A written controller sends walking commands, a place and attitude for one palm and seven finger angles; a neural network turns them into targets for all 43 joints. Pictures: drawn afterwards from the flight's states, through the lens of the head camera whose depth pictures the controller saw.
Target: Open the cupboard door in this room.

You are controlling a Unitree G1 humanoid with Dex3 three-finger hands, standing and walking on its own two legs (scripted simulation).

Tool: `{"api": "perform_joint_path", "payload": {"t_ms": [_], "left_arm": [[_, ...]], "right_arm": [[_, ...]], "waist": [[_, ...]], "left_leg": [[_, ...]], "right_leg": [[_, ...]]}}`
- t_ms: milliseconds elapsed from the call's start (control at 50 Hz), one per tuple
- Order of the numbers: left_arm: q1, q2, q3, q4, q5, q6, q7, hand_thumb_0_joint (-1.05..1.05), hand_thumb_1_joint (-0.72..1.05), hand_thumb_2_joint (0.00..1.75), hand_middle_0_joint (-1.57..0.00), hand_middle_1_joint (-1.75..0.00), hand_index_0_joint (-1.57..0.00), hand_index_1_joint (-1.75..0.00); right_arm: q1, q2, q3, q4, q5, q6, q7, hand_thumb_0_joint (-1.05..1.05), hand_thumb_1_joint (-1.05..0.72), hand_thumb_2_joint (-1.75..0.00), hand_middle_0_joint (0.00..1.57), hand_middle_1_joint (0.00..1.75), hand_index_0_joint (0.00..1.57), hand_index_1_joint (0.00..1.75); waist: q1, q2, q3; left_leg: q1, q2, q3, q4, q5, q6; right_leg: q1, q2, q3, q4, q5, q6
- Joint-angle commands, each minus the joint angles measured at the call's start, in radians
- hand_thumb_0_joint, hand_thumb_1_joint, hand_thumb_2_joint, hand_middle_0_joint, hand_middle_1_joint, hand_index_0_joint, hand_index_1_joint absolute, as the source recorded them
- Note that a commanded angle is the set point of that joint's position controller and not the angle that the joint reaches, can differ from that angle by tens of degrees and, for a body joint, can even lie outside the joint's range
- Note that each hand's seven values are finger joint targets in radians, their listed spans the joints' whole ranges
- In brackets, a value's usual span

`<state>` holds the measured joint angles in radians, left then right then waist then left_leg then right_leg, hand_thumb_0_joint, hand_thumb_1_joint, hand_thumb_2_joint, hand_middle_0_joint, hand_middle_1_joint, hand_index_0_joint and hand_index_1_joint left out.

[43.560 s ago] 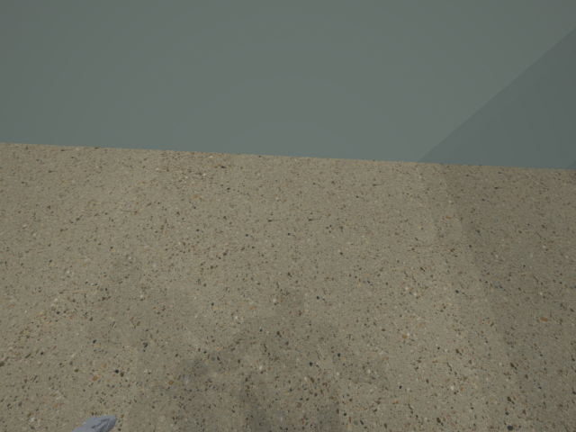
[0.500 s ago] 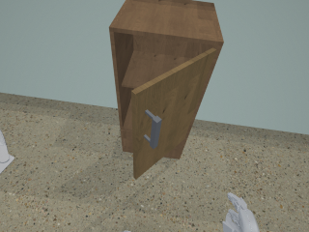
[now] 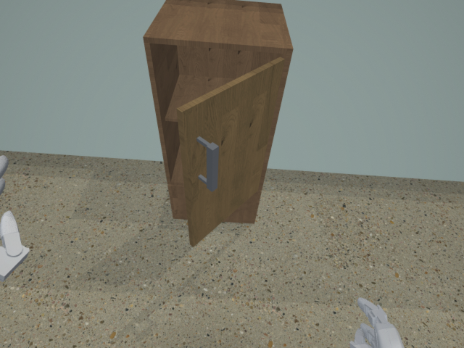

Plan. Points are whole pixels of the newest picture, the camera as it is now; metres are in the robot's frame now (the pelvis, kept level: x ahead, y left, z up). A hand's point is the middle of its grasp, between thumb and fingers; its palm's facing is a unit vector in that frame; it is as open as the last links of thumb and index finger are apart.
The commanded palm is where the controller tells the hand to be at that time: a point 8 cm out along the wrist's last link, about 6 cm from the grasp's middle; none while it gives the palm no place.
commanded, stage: stop stepping back and stand still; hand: left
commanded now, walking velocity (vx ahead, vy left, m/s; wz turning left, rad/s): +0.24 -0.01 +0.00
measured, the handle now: (206, 164) +0.56 +0.08 -0.05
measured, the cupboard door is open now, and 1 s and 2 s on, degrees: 49 49 49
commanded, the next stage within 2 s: let the arm hang, fingers relaxed in 0.58 s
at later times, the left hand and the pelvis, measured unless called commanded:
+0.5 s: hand (2, 326) +0.12 +0.24 +0.16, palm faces +0.41 -0.79 -0.46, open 7.4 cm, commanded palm +0.06 +0.29 +0.18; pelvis -0.07 -0.01 -0.01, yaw +0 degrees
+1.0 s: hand out of the picture -0.03 +0.18 -0.17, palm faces +0.14 -0.97 -0.19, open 6.9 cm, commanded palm none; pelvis -0.07 +0.00 +0.00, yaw +6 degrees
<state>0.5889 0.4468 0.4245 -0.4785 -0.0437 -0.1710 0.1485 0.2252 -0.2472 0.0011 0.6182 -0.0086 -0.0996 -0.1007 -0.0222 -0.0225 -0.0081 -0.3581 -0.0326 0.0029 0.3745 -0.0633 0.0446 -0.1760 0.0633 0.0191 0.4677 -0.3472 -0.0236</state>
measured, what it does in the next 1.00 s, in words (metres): steps on the spot: left foot, then left foot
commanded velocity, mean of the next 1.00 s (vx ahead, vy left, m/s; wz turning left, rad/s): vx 0.11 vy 0.01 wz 0.00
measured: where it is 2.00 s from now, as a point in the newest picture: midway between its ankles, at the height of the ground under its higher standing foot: outside the picture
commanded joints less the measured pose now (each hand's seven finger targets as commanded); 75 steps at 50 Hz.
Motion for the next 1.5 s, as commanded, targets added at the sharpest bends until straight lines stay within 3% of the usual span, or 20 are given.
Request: {"api": "perform_joint_path", "payload": {"t_ms": [0,80,160,240,280,360,380,400,420,580,640,660,720,760,800,820,880,980,1040,1480], "left_arm": [[-0.012,0.163,0.109,-0.250,0.009,-0.059,0.018,0.00,0.90,0.90,-0.20,-0.30,-0.20,-0.30],[-0.087,0.152,0.101,-0.240,0.005,-0.050,0.027,0.00,0.90,0.90,-0.20,-0.30,-0.20,-0.30],[-0.247,0.117,0.048,-0.109,0.029,-0.051,0.032,0.00,0.90,0.90,-0.20,-0.30,-0.20,-0.30],[-0.234,0.147,0.091,-0.172,0.047,-0.079,0.026,0.00,0.90,0.90,-0.20,-0.30,-0.20,-0.30],[-0.168,0.133,0.075,-0.176,0.041,-0.068,0.019,0.00,0.90,0.90,-0.20,-0.30,-0.20,-0.30],[-0.082,0.119,0.059,-0.182,0.036,-0.048,0.018,0.00,0.90,0.90,-0.20,-0.30,-0.20,-0.30],[-0.077,0.142,0.076,-0.173,0.040,-0.049,0.016,0.00,0.90,0.90,-0.20,-0.30,-0.20,-0.30],[-0.103,0.176,0.098,-0.187,0.032,-0.048,0.012,0.00,0.90,0.90,-0.20,-0.30,-0.20,-0.30],[-0.173,0.200,0.137,-0.207,0.015,-0.069,0.017,0.00,0.90,0.90,-0.20,-0.30,-0.20,-0.30],[-0.116,0.132,0.099,-0.134,0.020,-0.099,0.025,0.00,0.90,0.90,-0.20,-0.30,-0.20,-0.30],[-0.123,0.132,0.094,-0.198,0.012,-0.104,0.025,0.00,0.90,0.90,-0.20,-0.30,-0.20,-0.30],[-0.140,-0.112,-0.337,0.576,0.099,0.067,-0.123,0.00,0.90,0.90,-0.20,-0.30,-0.20,-0.30],[-0.229,-0.178,-0.330,0.668,0.075,0.188,-0.137,0.00,0.90,0.90,-0.20,-0.30,-0.20,-0.30],[-0.231,-0.150,-0.335,0.804,0.073,0.175,-0.138,0.00,0.90,0.90,-0.20,-0.30,-0.20,-0.30],[-0.255,-0.073,-0.336,0.963,0.080,0.164,-0.138,0.00,0.90,0.90,-0.20,-0.30,-0.20,-0.30],[-0.316,-0.035,-0.345,1.020,0.074,0.163,-0.141,0.00,0.90,0.90,-0.20,-0.30,-0.20,-0.30],[-0.404,-0.054,-0.375,1.200,0.062,0.156,-0.135,0.00,0.90,0.90,-0.20,-0.30,-0.20,-0.30],[-0.314,-0.124,-0.380,1.406,0.054,0.153,-0.126,0.00,0.90,0.90,-0.20,-0.30,-0.20,-0.30],[-0.323,-0.131,-0.386,1.470,0.054,0.153,-0.126,0.00,0.90,0.90,-0.20,-0.30,-0.20,-0.30],[-0.367,-0.065,-0.384,1.589,0.057,0.160,-0.125,0.00,0.90,0.90,-0.20,-0.30,-0.20,-0.30]], "right_arm": [[-0.119,-0.101,-0.043,-0.162,-0.004,-0.067,-0.003,0.00,-0.90,-0.90,0.20,0.30,0.20,0.30],[-0.082,-0.084,-0.050,-0.105,-0.010,-0.050,-0.001,0.00,-0.90,-0.90,0.20,0.30,0.20,0.30],[-0.079,-0.095,-0.025,-0.093,-0.006,-0.070,-0.022,0.00,-0.90,-0.90,0.20,0.30,0.20,0.30],[-0.085,-0.070,-0.016,-0.116,-0.009,-0.099,-0.013,0.00,-0.90,-0.90,0.20,0.30,0.20,0.30],[-0.087,-0.061,-0.018,-0.117,-0.007,-0.110,0.010,0.00,-0.90,-0.90,0.20,0.30,0.20,0.30],[-0.105,-0.080,-0.024,-0.129,-0.012,-0.088,0.015,0.00,-0.90,-0.90,0.20,0.30,0.20,0.30],[-0.102,-0.071,-0.029,-0.130,-0.016,-0.073,0.014,0.00,-0.90,-0.90,0.20,0.30,0.20,0.30],[-0.096,-0.067,-0.038,-0.130,-0.015,-0.058,0.015,0.00,-0.90,-0.90,0.20,0.30,0.20,0.30],[-0.101,-0.078,-0.036,-0.112,-0.022,-0.057,0.017,0.00,-0.90,-0.90,0.20,0.30,0.20,0.30],[-0.067,-0.059,-0.025,-0.093,-0.005,-0.109,-0.008,0.00,-0.90,-0.90,0.20,0.30,0.20,0.30],[-0.078,-0.098,-0.046,-0.119,0.003,-0.116,-0.008,0.00,-0.90,-0.90,0.20,0.30,0.20,0.30],[-0.039,-0.264,-0.100,0.079,-0.005,-0.102,0.090,0.00,-0.90,-0.90,0.20,0.30,0.20,0.30],[0.006,-0.147,-0.055,0.066,-0.024,0.024,0.092,0.00,-0.90,-0.90,0.20,0.30,0.20,0.30],[-0.020,-0.149,-0.040,0.076,-0.035,0.042,0.089,0.00,-0.90,-0.90,0.20,0.30,0.20,0.30],[-0.052,-0.096,-0.032,0.109,-0.016,0.057,0.090,0.00,-0.90,-0.90,0.20,0.30,0.20,0.30],[-0.018,-0.093,-0.029,0.137,-0.012,0.073,0.098,0.00,-0.90,-0.90,0.20,0.30,0.20,0.30],[-0.024,-0.070,-0.024,0.233,-0.022,0.103,0.096,0.00,-0.90,-0.90,0.20,0.30,0.20,0.30],[-0.016,-0.047,-0.020,0.344,-0.018,0.092,0.080,0.00,-0.90,-0.90,0.20,0.30,0.20,0.30],[0.008,-0.053,-0.031,0.384,-0.013,0.097,0.075,0.00,-0.90,-0.90,0.20,0.30,0.20,0.30],[0.005,-0.108,-0.042,0.480,-0.016,0.097,0.079,0.00,-0.90,-0.90,0.20,0.30,0.20,0.30]], "waist": [[0.017,0.099,-0.090],[-0.002,-0.099,-0.019],[-0.014,0.090,0.114],[0.003,0.322,0.037],[0.021,0.157,0.016],[0.028,0.199,0.010],[0.031,0.042,0.022],[0.027,-0.189,0.015],[0.022,-0.166,0.031],[0.017,-0.034,-0.016],[0.026,0.094,-0.044],[-0.030,0.128,0.001],[0.002,0.077,-0.067],[0.044,-0.045,-0.114],[0.046,-0.178,-0.087],[0.005,-0.105,-0.022],[-0.013,-0.066,0.049],[0.020,0.177,-0.023],[0.012,0.039,-0.015],[0.018,0.034,0.084]], "left_leg": [[0.085,0.082,-0.078,-0.095,-0.414,-0.050],[0.165,0.031,-0.019,0.471,-0.218,-0.062],[0.122,0.086,-0.055,0.111,-0.431,-0.005],[-0.064,0.312,-0.484,-0.322,-0.853,0.086],[-0.078,0.291,-0.371,-0.273,-0.679,0.099],[-0.221,0.174,-0.134,-0.137,-0.624,0.013],[-0.241,0.090,-0.054,0.112,-0.533,-0.016],[-0.242,0.012,0.019,0.495,-0.387,-0.046],[-0.246,0.031,0.004,0.675,-0.333,-0.060],[0.092,0.053,0.100,0.142,-0.221,-0.015],[0.196,0.166,-0.047,0.035,-0.040,0.021],[0.098,0.225,-0.107,0.196,0.340,0.037],[0.063,0.302,-0.280,0.059,0.453,0.134],[0.059,0.262,-0.234,0.108,0.375,0.114],[-0.011,0.086,-0.051,0.195,-0.023,-0.009],[0.039,0.052,-0.024,0.187,-0.194,-0.034],[0.138,0.058,-0.022,0.148,-0.099,-0.039],[0.156,0.117,-0.075,0.022,-0.024,-0.022],[0.173,0.124,-0.082,0.000,-0.067,-0.018],[0.142,0.126,-0.106,-0.097,-0.233,-0.011]], "right_leg": [[-0.020,-0.040,0.002,-0.178,-0.163,-0.021],[-0.392,-0.305,0.261,-0.325,-0.344,-0.149],[-0.383,-0.164,0.104,-0.111,-0.365,-0.054],[-0.197,-0.003,-0.041,0.463,-0.147,0.016],[-0.114,-0.033,-0.045,0.403,-0.138,0.007],[0.163,-0.020,-0.107,0.036,-0.139,-0.021],[0.135,-0.103,0.059,-0.129,-0.192,-0.073],[-0.019,-0.346,0.413,-0.324,-0.396,-0.172],[-0.113,-0.455,0.465,-0.364,-0.274,-0.216],[-0.109,-0.264,0.119,-0.174,-0.061,-0.090],[-0.081,-0.150,0.045,-0.006,0.164,-0.001],[-0.204,-0.197,-0.088,0.241,0.430,0.020],[-0.197,-0.075,-0.041,0.353,-0.152,0.028],[-0.066,-0.089,-0.032,0.182,-0.044,0.022],[0.029,-0.223,0.123,-0.038,0.286,-0.015],[-0.092,-0.298,0.175,-0.113,0.180,-0.059],[-0.163,-0.227,0.139,-0.144,0.195,-0.053],[-0.007,-0.155,0.066,-0.117,0.216,-0.018],[-0.012,-0.156,0.048,-0.152,0.167,-0.021],[-0.061,-0.161,0.049,-0.177,0.009,-0.029]]}}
